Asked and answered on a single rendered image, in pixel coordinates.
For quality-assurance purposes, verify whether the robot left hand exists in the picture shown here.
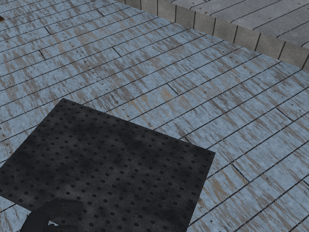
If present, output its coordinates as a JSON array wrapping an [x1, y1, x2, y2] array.
[[19, 198, 83, 232]]

